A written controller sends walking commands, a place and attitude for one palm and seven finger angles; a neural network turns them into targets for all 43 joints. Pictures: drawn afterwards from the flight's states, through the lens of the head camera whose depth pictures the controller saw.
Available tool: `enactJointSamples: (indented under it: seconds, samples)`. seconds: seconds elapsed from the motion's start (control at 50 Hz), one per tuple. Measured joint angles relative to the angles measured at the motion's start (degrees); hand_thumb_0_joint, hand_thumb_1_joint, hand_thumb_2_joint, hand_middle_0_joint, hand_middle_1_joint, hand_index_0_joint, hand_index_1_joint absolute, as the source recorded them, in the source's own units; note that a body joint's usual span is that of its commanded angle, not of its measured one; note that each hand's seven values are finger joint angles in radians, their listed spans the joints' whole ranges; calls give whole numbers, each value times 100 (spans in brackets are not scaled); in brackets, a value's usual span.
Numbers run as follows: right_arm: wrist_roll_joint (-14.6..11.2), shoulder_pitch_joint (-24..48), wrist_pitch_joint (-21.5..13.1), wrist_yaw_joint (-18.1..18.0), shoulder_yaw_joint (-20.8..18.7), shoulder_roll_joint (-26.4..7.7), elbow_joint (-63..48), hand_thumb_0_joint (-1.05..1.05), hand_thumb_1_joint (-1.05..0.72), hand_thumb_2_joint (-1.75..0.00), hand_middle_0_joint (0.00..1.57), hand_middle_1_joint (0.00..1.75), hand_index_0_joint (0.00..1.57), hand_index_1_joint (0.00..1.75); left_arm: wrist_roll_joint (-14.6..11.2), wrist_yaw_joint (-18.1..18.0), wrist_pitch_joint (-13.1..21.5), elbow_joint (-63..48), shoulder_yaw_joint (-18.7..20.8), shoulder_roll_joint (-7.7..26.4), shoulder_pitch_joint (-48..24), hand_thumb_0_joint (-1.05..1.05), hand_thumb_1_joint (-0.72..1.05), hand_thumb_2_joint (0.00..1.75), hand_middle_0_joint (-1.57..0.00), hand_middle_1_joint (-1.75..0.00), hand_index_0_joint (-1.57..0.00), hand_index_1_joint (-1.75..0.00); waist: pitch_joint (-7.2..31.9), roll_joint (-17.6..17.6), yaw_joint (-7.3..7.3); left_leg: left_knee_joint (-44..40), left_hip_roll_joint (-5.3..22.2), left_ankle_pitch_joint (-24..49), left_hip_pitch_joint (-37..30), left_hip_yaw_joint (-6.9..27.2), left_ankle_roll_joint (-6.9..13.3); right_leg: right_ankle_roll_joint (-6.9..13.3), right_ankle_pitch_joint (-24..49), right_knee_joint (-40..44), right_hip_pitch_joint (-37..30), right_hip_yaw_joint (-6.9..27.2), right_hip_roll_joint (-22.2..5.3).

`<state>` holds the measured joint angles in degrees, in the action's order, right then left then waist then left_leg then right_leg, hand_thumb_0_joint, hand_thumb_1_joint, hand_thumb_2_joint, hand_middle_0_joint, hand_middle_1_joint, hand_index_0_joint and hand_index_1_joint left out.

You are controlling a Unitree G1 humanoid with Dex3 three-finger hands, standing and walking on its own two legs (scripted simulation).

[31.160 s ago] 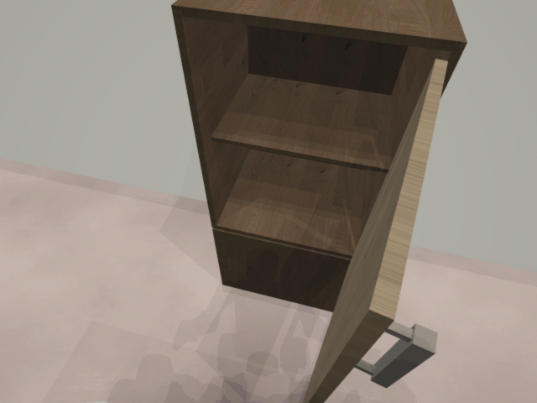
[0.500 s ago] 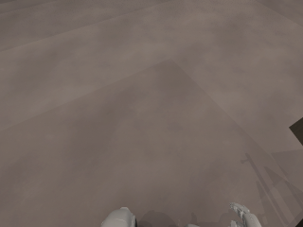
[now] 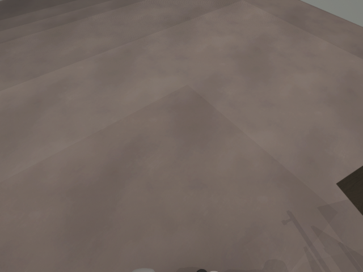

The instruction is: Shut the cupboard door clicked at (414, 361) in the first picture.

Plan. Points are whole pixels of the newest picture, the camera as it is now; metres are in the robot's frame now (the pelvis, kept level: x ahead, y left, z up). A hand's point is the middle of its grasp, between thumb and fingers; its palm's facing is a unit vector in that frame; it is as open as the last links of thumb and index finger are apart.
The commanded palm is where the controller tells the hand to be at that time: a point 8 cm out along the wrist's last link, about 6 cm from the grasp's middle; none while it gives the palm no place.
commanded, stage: turn to face it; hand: left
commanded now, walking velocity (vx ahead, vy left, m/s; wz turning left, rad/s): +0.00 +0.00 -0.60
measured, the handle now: out of the picture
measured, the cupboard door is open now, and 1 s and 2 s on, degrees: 72 72 72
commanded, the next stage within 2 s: take the last steps up to it in 1.76 s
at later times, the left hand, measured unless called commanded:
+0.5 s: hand (128, 219) +0.25 +0.16 -0.16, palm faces -0.30 -0.91 -0.28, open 7.4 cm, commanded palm none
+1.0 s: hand (143, 202) +0.31 +0.13 -0.16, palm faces -0.56 -0.79 -0.24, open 7.4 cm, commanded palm none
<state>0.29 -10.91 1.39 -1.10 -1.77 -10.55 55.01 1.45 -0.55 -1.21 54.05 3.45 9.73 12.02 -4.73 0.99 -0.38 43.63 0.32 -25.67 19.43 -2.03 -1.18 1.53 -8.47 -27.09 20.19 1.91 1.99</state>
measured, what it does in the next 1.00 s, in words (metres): steps on the spot, turning right: left foot, then right foot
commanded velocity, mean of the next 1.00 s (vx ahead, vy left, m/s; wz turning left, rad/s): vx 0.00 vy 0.00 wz -0.60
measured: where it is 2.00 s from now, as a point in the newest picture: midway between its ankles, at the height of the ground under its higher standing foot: outside the picture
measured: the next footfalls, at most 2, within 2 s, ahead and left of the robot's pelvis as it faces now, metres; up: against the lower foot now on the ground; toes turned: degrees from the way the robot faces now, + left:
left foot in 0.06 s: +0.05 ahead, +0.12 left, +0.00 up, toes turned +0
right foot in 0.42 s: +0.08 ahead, -0.12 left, +0.00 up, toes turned -19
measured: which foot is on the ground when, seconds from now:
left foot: up 0.00-0.04, down 0.06-0.42, up 0.44-0.70, down 0.72-1.00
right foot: down 0.00-0.06, up 0.08-0.40, down 0.42-0.72, up 0.74-0.98, down 1.00-1.00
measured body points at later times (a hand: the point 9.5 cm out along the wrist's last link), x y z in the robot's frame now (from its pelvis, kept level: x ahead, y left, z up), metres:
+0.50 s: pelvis +0.06 +0.00 -0.01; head +0.11 -0.02 +0.43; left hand +0.27 +0.21 -0.14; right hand +0.01 -0.26 -0.16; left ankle +0.04 +0.13 -0.68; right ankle +0.04 -0.11 -0.74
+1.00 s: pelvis +0.09 +0.01 -0.01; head +0.14 -0.01 +0.44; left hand +0.34 +0.17 -0.14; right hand -0.01 -0.23 -0.15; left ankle +0.17 +0.14 -0.74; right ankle +0.02 -0.08 -0.74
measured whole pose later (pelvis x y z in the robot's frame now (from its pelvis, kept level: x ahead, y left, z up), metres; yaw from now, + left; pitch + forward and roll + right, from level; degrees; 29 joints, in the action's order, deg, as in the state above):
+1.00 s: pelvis +0.09 +0.01 -0.01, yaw -35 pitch +1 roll -1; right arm 1.2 -14.1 1.7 -0.6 -1.5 -13.7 49.1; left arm 0.9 3.0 -3.4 48.5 4.1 15.5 8.8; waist -5.4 -1.0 0.2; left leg 37.6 10.2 -19.7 17.4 -9.7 -3.1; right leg -0.1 -17.0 -33.3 16.6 -4.6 -0.6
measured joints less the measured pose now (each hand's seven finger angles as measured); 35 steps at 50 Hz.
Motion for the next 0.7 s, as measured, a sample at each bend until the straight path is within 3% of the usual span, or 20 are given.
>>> enactJointSamples:
  seconds: [0.06,0.12,0.16,0.2,0.34,0.42,0.48,0.54,0.62,0.7]
  samples:
    - [4,-60,-82,-34,19,-22,-144,1,-90,-89,20,30,20,30,-52,34,-117,4,58,96,41,1,92,90,-21,-30,-21,-30,66,4,35,-1244,102,781,-317,53,47,-106,-150,-212,78,163,145]
    - [94,-132,-110,-75,48,26,-188,1,-90,-89,20,30,20,30,-54,104,-256,35,123,236,-57,1,92,90,-20,-30,-21,-30,34,103,41,-1185,131,788,-447,-165,241,-203,-1290,-1386,398,85,95]
    - [121,-193,-115,-95,77,48,-219,1,-90,-89,20,30,20,30,-37,155,-286,7,156,325,-161,1,92,90,-20,-30,-20,-30,-23,99,38,-1359,199,751,-636,-285,277,-272,-1598,-2257,620,-96,22]
    - [136,-234,-116,-108,91,44,-236,1,-90,-89,20,30,20,30,-39,189,-287,-57,164,392,-280,1,91,90,-20,-30,-20,-30,-100,43,33,-1517,291,768,-804,-396,268,-314,-1640,-2610,700,-275,-69]
    - [129,-364,-69,-70,25,-63,-221,1,-90,-89,20,30,21,30,-34,244,-299,-295,130,518,-649,1,91,90,-20,-30,-20,-30,-237,-168,130,-1408,578,463,-1121,-915,154,-227,-1348,-1700,302,-605,-245]
    - [52,-521,19,2,-27,-171,-218,1,-90,-89,20,30,21,30,-18,243,-140,-504,76,589,-741,1,91,90,-20,-30,-20,-30,-181,-199,177,-353,737,26,-784,-1077,3,21,-487,-634,-281,-642,-249]
    - [12,-284,227,-10,-80,-349,-182,1,-90,-89,20,30,21,30,-53,124,-26,-552,23,466,-745,1,91,90,-20,-30,-20,-30,-303,-368,194,1531,600,-549,97,-363,-163,15,-913,-914,-196,-521,-140]
    - [24,-58,265,5,-90,-403,-283,1,-90,-89,20,30,20,30,-28,61,-111,-551,-24,385,-602,1,91,90,-20,-30,-20,-30,-289,-316,196,2043,475,-314,643,-91,-256,-65,-824,-733,-243,-279,-124]
    - [18,103,169,52,-66,-359,-526,1,-90,-89,20,30,20,30,14,106,-208,-474,-45,345,-422,1,91,90,-20,-30,-21,-30,-189,-130,179,1096,401,32,699,-10,-296,-141,-729,-590,-237,53,-152]
    - [0,97,13,57,-11,-326,-689,1,-90,-89,20,30,20,30,-13,162,-281,-454,-7,334,-286,1,90,90,-20,-30,-21,-30,-64,-7,127,-538,305,602,191,15,-240,-291,-845,-796,-91,337,-101]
